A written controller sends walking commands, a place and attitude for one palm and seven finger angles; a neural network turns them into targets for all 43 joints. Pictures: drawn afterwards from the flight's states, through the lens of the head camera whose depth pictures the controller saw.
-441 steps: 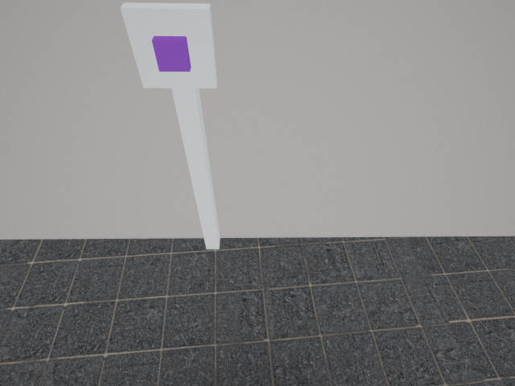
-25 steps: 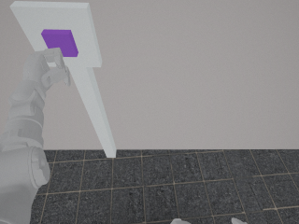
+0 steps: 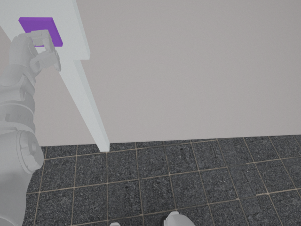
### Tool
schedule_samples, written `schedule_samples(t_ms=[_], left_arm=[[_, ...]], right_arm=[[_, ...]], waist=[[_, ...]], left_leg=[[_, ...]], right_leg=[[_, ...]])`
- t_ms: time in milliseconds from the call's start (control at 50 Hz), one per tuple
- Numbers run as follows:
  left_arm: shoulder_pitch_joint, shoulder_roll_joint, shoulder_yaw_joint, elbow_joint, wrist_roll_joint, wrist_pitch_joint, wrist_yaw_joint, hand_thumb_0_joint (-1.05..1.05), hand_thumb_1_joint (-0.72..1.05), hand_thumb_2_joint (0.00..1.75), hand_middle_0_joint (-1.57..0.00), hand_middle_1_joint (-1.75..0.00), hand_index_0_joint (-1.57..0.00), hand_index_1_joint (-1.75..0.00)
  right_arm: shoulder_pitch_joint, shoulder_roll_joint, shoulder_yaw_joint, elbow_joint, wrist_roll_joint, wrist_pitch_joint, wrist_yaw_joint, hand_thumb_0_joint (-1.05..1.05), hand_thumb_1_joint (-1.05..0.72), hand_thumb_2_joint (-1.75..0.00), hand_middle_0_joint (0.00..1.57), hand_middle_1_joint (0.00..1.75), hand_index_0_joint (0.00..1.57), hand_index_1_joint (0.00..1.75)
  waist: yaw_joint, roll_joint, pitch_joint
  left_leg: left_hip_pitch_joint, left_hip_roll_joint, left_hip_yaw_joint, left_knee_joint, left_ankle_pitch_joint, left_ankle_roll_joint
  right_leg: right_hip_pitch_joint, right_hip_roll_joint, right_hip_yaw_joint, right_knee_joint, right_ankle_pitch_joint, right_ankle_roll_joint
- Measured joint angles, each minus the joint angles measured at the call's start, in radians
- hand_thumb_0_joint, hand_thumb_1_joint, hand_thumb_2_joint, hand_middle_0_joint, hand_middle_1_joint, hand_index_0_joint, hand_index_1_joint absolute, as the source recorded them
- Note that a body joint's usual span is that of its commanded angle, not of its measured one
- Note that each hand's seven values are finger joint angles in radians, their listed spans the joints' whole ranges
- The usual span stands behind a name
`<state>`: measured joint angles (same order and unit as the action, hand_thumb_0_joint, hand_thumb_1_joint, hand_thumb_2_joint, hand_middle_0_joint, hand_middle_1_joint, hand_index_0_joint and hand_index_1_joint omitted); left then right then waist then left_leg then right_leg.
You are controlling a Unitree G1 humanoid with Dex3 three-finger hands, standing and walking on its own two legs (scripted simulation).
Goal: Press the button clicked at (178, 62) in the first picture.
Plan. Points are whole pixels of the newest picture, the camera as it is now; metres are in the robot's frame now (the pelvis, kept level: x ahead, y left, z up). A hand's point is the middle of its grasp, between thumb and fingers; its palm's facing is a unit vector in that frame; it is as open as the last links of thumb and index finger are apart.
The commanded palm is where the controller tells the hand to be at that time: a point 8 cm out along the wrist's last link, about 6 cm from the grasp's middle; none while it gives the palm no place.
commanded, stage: press the button with the knuckle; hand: left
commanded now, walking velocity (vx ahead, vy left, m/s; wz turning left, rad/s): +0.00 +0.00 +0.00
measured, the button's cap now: (43, 30) +0.57 +0.23 +0.18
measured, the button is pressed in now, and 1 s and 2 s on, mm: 8 0 0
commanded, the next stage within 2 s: hold the button down briefly in 0.14 s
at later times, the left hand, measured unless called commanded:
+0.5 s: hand (53, 54) +0.51 +0.20 +0.15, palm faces -0.01 -1.00 -0.04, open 2.9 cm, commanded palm +0.52 +0.24 +0.14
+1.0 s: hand (55, 61) +0.49 +0.20 +0.15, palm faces -0.02 -1.00 -0.02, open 3.0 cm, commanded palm +0.46 +0.24 +0.14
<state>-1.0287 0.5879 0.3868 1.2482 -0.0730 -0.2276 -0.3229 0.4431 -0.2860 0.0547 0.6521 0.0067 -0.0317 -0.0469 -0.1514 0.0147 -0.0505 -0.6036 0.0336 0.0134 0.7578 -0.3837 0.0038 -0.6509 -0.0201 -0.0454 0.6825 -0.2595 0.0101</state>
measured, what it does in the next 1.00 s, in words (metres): stands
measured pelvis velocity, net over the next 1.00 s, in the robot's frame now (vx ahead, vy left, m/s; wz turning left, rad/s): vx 0.00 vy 0.00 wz -0.01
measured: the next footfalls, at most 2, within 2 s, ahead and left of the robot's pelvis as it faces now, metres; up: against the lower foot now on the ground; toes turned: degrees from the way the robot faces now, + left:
none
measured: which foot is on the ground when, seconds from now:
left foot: down 0.00-1.00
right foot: down 0.00-1.00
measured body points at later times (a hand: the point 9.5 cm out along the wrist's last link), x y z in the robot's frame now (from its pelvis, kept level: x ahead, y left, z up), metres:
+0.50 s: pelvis -0.02 -0.01 -0.01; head +0.09 +0.01 +0.43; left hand +0.50 +0.26 +0.15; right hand -0.02 -0.27 -0.11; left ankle -0.01 +0.11 -0.71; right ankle +0.04 -0.13 -0.71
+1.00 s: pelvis +0.00 +0.00 +0.00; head +0.07 +0.00 +0.44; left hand +0.49 +0.25 +0.15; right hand +0.01 -0.27 -0.11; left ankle -0.01 +0.11 -0.71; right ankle +0.04 -0.13 -0.71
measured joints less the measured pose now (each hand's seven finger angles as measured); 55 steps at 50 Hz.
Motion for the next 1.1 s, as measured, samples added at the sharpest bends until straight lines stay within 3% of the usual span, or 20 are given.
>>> schedule_samples(t_ms=[300, 620, 820, 1100], left_arm=[[-0.109, 0.038, -0.052, 0.080, 0.007, 0.002, 0.006, -0.01, 0.79, 0.96, -1.29, -1.50, -1.36, -1.50], [-0.137, 0.082, -0.045, 0.100, 0.015, 0.013, -0.008, 0.00, 0.78, 0.96, -1.29, -1.50, -1.37, -1.50], [-0.058, 0.045, -0.015, 0.033, 0.000, 0.005, -0.002, 0.00, 0.81, 0.95, -1.29, -1.50, -1.33, -1.50], [0.195, -0.086, 0.005, -0.194, -0.061, 0.018, 0.000, 0.01, 0.89, 0.91, -1.30, -1.50, -1.31, -1.50]], right_arm=[[-0.019, -0.010, 0.011, 0.005, -0.009, -0.032, -0.004, 0.01, -0.90, -0.90, 0.20, 0.30, 0.21, 0.30], [0.007, -0.017, 0.016, 0.009, -0.007, -0.052, -0.005, 0.01, -0.90, -0.90, 0.20, 0.30, 0.21, 0.30], [0.022, -0.010, 0.009, -0.004, -0.009, -0.035, 0.012, 0.01, -0.90, -0.90, 0.20, 0.30, 0.21, 0.30], [-0.024, -0.002, -0.006, -0.055, 0.013, -0.007, 0.014, 0.01, -0.91, -0.90, 0.20, 0.30, 0.21, 0.30]], waist=[[-0.014, 0.001, 0.005], [-0.034, -0.001, 0.005], [-0.019, 0.001, -0.006], [0.035, 0.012, -0.031]], left_leg=[[-0.077, -0.005, -0.030, 0.035, 0.010, -0.005], [-0.113, 0.004, -0.035, 0.052, 0.016, -0.009], [-0.085, 0.007, -0.020, 0.042, 0.010, -0.008], [0.050, 0.010, 0.017, -0.012, -0.012, -0.003]], right_leg=[[-0.058, -0.006, -0.027, 0.019, 0.008, -0.005], [-0.089, 0.003, -0.031, 0.026, 0.020, -0.011], [-0.070, 0.007, -0.017, 0.022, 0.016, -0.010], [0.036, 0.013, 0.018, -0.002, -0.009, -0.004]])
